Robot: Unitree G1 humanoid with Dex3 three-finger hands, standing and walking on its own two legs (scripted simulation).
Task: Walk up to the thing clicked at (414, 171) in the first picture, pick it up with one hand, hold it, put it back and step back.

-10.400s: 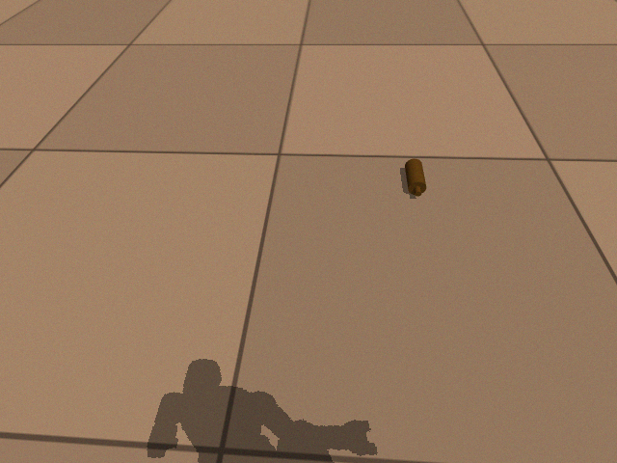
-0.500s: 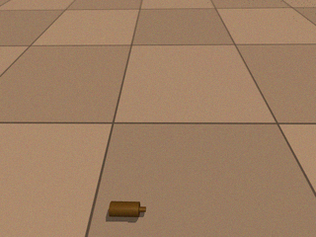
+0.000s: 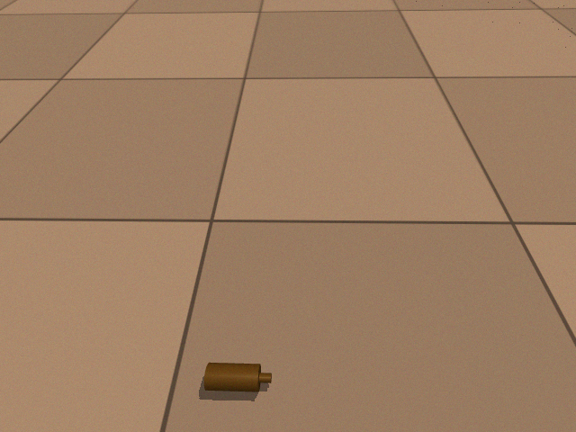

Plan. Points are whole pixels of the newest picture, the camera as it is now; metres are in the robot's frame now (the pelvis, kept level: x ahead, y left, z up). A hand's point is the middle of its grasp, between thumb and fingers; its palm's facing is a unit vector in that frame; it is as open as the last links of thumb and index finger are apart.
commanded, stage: walk up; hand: left
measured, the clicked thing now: (239, 377) +0.42 +0.21 -0.74
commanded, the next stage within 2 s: stand in 0.10 s
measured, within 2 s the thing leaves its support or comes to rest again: neither
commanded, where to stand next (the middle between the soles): +0.04 -0.01 m, yaw +0 degrees
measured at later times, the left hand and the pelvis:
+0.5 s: hand out of the picture +0.08 +0.26 -0.16, palm faces -0.02 -0.94 -0.35, open 7.4 cm; pelvis +0.00 +0.00 +0.00, yaw +0 degrees
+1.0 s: hand out of the picture +0.05 +0.26 -0.16, palm faces -0.03 -0.94 -0.35, open 7.4 cm; pelvis -0.01 +0.00 +0.00, yaw +0 degrees
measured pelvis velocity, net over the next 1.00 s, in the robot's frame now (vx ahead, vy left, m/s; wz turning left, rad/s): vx -0.01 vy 0.00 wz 0.00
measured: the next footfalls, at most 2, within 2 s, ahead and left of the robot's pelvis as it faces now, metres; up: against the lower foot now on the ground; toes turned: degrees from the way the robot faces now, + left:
none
